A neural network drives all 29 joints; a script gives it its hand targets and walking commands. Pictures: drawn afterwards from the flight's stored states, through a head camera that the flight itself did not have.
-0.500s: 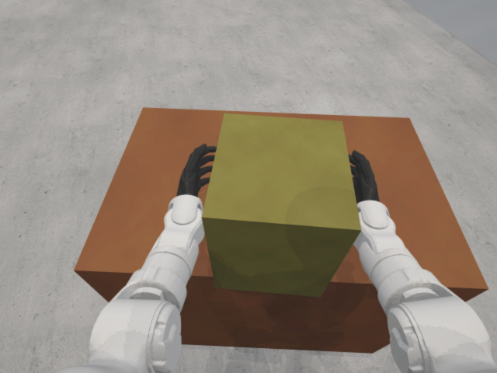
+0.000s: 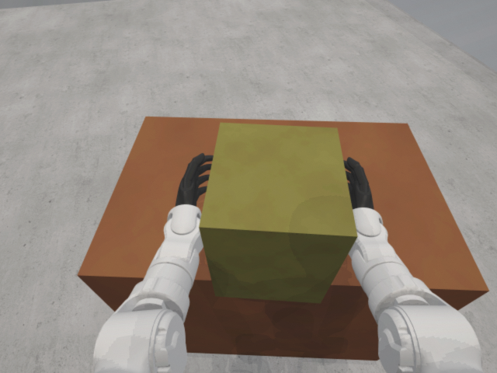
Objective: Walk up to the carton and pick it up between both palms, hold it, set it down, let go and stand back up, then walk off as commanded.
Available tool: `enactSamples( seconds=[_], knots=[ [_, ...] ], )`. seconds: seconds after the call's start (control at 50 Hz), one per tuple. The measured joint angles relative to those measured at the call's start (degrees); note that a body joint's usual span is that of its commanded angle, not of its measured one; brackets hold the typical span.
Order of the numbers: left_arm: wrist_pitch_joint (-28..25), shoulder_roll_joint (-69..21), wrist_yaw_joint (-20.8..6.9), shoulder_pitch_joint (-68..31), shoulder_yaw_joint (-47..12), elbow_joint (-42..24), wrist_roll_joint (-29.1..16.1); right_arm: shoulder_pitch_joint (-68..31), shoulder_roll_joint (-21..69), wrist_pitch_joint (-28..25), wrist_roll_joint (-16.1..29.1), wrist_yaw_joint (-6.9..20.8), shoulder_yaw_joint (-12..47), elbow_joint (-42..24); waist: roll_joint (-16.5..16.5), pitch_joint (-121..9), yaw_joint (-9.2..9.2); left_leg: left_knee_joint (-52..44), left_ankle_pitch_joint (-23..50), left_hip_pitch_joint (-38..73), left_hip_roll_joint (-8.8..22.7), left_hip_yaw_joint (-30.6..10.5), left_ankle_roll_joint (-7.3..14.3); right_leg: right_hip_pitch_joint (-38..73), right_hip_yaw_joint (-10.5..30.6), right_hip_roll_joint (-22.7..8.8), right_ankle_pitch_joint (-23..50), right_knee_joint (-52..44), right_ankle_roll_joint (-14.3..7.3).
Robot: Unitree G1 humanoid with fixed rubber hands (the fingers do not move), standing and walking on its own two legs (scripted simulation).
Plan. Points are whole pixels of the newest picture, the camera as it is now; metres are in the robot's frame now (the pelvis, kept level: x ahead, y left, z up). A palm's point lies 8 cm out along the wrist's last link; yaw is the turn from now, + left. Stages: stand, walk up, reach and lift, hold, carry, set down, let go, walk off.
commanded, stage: reach and lift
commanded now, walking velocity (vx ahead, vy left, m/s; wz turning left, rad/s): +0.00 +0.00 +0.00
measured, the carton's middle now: (272, 217) +0.39 -0.01 +0.02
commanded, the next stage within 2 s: none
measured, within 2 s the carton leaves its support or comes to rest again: leaves its support in 0.72 s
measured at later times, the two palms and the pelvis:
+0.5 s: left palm (189, 200) +0.39 +0.14 +0.06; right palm (358, 204) +0.40 -0.15 +0.06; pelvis +0.00 +0.00 +0.00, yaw +0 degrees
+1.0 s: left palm (181, 194) +0.38 +0.15 +0.09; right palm (361, 199) +0.39 -0.14 +0.09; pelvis -0.01 +0.00 +0.00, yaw +0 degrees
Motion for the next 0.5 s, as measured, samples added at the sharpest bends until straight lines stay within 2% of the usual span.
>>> enactSamples(
  seconds=[0.5],
  knots=[
    [0.0, 0.0, 0.0, 0.0, 0.0, 0.0, -0.4, 0.0, 0.0, 0.3, 0.0, 0.0, 0.0, 0.0, -0.2, 0.1, 0.0, 0.0, 0.0, 0.0, 0.0, 0.0, 0.0, 0.0, 0.0, 0.0, 0.0, 0.0, 0.0]
  ],
)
